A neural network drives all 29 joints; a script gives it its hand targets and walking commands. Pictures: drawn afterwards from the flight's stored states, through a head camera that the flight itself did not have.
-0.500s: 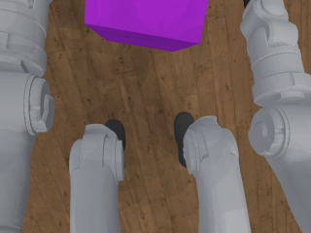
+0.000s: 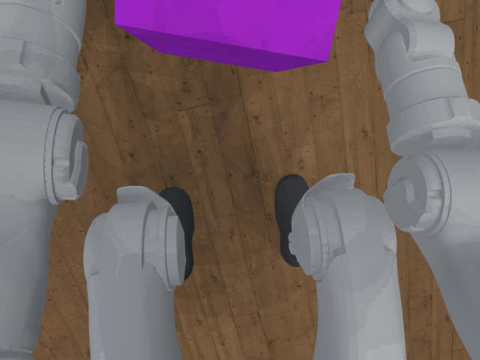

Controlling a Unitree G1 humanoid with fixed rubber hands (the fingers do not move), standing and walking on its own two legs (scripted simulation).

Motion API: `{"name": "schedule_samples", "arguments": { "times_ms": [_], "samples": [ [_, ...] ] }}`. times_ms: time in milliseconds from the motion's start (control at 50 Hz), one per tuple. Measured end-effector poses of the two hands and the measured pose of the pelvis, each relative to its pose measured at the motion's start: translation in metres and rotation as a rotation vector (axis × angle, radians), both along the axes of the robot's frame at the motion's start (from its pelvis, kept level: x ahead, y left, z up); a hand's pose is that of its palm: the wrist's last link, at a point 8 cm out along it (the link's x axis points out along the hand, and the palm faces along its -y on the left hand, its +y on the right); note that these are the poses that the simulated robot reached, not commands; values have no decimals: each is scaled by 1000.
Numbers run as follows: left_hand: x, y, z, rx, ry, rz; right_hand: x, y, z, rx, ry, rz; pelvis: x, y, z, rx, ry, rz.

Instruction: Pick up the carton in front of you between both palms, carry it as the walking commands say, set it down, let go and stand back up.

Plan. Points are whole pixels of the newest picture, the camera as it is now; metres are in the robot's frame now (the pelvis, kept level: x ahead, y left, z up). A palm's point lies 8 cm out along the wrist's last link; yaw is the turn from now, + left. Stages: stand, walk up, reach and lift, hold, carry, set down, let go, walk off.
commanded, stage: reach and lift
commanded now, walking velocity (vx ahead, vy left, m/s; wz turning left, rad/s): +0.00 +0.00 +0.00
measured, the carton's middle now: out of the picture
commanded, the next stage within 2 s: none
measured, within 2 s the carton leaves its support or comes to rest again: leaves its support in 0.54 s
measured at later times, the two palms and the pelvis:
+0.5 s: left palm out of the picture +0.58 +0.16 -0.17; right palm out of the picture +0.55 -0.15 -0.17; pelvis +0.00 +0.00 +0.00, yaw +1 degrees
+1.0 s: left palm out of the picture +0.52 +0.16 +0.03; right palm out of the picture +0.50 -0.14 +0.02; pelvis -0.02 -0.01 +0.09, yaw +3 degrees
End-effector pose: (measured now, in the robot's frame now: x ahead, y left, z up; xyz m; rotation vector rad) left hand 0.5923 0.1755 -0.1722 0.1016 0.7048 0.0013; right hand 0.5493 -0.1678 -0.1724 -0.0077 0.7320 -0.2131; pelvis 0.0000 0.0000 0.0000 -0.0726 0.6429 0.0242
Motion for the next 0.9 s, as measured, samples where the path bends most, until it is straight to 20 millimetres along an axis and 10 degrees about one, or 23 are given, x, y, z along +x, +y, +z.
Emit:
{"name": "schedule_samples", "arguments": {
  "times_ms": [560,900],
  "samples": [
    [-17,-18,4,-19,33,-13,3,20,17,41,11,9,3,2,-3,8,-1,8],
    [-63,-13,172,-32,-1,89,-40,31,169,40,-33,-1,-12,-8,71,21,112,38]
  ]
}}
